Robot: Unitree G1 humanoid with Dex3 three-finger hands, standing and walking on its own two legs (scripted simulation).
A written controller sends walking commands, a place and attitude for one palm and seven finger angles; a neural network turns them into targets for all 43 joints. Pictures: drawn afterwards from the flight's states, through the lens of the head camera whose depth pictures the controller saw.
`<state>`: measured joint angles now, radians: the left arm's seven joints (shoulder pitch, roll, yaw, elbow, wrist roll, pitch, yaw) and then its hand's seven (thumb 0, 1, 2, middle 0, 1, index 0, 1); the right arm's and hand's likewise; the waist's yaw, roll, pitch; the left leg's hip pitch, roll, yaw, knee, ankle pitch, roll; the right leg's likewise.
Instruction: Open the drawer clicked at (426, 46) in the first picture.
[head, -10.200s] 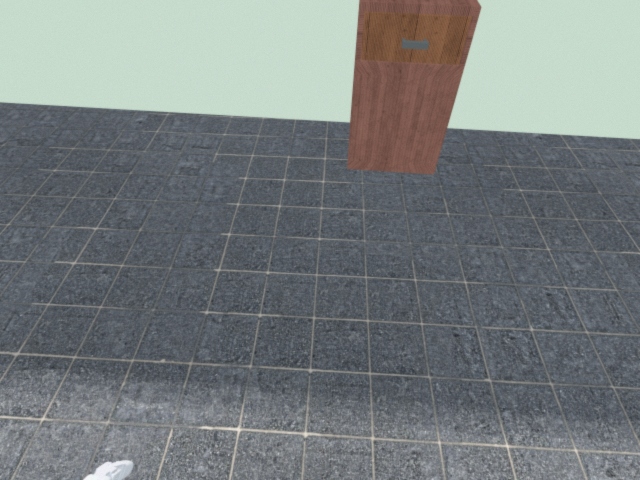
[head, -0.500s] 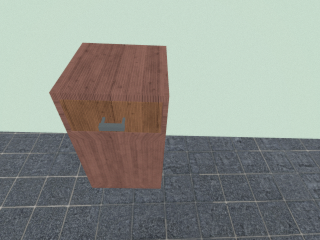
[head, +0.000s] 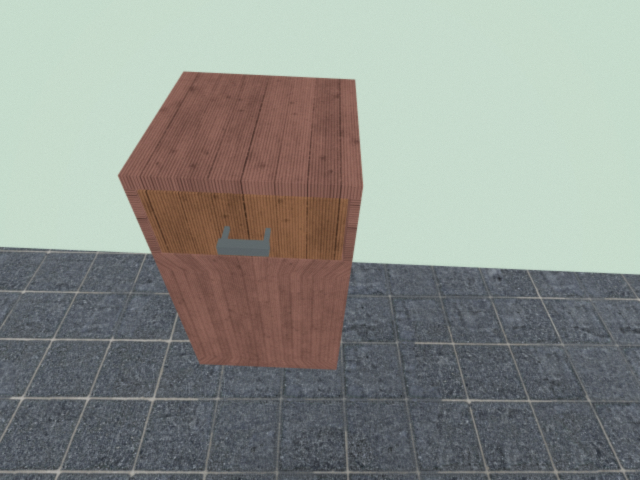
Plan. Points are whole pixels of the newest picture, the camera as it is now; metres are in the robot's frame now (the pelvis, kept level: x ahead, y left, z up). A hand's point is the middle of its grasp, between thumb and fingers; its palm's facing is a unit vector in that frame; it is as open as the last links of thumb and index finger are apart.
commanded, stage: shuffle to correct the standing spot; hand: left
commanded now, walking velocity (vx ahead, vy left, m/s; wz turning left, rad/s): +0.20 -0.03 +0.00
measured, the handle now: (245, 239) +0.57 +0.19 -0.11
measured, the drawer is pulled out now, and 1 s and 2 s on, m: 0.00 0.00 0.00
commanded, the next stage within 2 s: come to a stop and stand still in 0.02 s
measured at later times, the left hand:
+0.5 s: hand out of the picture +0.14 +0.17 -0.17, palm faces +0.00 -0.97 -0.23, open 7.4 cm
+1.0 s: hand out of the picture +0.05 +0.19 -0.16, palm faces -0.01 -0.98 -0.21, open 7.4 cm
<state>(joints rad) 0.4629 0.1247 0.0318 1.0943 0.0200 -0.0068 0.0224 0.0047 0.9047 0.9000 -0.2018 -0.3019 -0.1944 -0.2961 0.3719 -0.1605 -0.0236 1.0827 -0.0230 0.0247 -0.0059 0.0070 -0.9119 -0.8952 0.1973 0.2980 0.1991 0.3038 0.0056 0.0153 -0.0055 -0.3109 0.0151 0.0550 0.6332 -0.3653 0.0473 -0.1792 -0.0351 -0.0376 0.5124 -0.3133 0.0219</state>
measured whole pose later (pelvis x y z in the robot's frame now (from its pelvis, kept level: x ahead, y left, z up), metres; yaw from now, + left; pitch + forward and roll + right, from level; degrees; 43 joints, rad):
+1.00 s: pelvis +0.04 +0.02 +0.01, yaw -3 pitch -1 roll +0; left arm 0.29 0.13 0.01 1.08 0.02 0.01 0.04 0.00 0.91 0.90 -0.20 -0.30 -0.19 -0.30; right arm 0.24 -0.17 -0.03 1.06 -0.01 0.01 -0.03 0.01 -0.94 -0.89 0.20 0.30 0.20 0.30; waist -0.01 0.03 0.03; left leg -0.20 -0.01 0.14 0.45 -0.24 0.06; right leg -0.15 -0.03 -0.05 0.45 -0.29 0.01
